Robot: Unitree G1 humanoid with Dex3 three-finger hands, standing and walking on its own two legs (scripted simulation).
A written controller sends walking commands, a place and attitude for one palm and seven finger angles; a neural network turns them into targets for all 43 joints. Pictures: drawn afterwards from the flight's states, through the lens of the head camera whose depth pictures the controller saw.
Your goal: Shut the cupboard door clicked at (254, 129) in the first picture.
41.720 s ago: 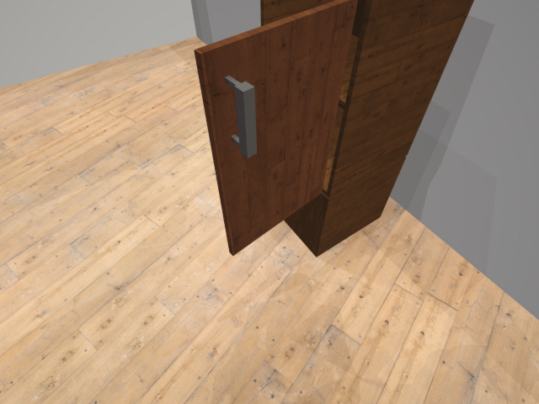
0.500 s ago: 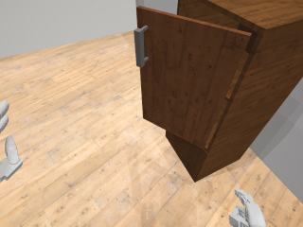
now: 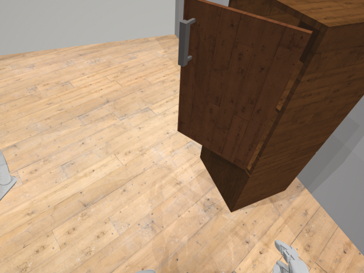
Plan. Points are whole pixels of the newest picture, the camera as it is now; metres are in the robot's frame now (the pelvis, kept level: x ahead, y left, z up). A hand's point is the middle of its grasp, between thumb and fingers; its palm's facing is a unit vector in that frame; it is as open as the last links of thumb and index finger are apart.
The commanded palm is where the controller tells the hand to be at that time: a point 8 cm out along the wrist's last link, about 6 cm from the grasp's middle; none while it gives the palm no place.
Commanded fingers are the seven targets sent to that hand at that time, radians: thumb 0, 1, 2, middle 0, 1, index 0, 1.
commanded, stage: step back with the hand held close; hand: left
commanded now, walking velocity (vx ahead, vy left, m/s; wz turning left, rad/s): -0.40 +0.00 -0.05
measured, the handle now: (187, 42) +0.76 +0.03 +0.15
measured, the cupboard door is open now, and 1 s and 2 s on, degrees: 31 31 31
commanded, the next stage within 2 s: stop stepping back and stand still in 0.86 s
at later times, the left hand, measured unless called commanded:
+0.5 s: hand out of the picture +0.15 +0.27 +0.19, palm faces +0.48 -0.79 -0.40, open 7.4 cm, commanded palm +0.09 +0.29 +0.20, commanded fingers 0.00 0.90 0.90 -0.20 -0.30 -0.20 -0.30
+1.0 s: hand out of the picture +0.09 +0.31 +0.19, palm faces +0.38 -0.85 -0.36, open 7.4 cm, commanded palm +0.02 +0.34 +0.20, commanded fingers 0.00 0.90 0.90 -0.20 -0.30 -0.20 -0.30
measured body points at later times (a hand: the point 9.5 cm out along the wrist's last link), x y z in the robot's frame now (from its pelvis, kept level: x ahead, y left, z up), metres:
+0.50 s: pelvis -0.06 +0.00 +0.01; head -0.03 +0.02 +0.46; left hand +0.12 +0.30 +0.21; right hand +0.12 -0.22 -0.07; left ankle +0.08 +0.10 -0.72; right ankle -0.12 -0.13 -0.72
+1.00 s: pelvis -0.13 +0.04 +0.02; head -0.12 +0.09 +0.46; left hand +0.06 +0.35 +0.21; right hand +0.01 -0.20 -0.05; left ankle +0.07 +0.10 -0.71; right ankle -0.21 -0.07 -0.69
